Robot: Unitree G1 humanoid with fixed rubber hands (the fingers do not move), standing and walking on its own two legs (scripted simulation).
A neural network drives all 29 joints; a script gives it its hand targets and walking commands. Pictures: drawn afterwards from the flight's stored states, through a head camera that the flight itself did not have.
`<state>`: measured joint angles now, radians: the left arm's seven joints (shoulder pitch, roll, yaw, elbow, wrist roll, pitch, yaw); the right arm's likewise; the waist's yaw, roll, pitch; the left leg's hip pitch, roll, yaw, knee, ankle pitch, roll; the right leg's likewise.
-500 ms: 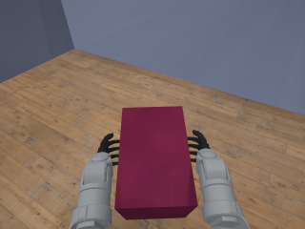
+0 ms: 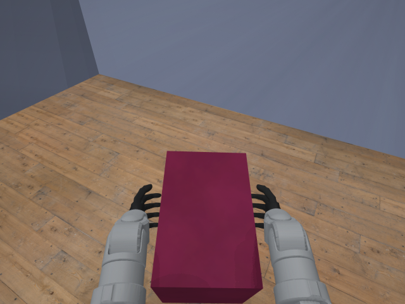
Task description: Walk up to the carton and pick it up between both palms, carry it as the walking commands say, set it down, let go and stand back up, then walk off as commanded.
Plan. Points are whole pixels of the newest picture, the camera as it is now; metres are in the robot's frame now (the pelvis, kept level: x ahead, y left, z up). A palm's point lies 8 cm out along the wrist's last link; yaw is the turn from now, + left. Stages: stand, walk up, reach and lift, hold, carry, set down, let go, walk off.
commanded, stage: reach and lift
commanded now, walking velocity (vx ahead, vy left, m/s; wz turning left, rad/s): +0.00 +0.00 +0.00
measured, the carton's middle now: (204, 227) +0.32 +0.00 -0.03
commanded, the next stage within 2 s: hold in 0.22 s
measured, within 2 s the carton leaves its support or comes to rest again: neither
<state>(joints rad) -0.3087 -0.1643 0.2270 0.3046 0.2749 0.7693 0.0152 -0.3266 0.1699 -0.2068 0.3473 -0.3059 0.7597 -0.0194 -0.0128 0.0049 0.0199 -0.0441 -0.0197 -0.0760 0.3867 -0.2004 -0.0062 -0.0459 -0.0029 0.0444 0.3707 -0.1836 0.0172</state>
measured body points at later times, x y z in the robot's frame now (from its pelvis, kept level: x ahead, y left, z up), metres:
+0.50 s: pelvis +0.00 -0.01 +0.00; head -0.06 -0.01 +0.45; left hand +0.29 +0.13 +0.04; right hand +0.30 -0.15 +0.04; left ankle +0.02 +0.12 -0.74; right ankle +0.02 -0.13 -0.74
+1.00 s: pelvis -0.01 +0.00 +0.00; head -0.06 +0.00 +0.44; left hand +0.29 +0.14 +0.04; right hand +0.29 -0.14 +0.04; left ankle +0.02 +0.12 -0.74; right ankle +0.02 -0.13 -0.74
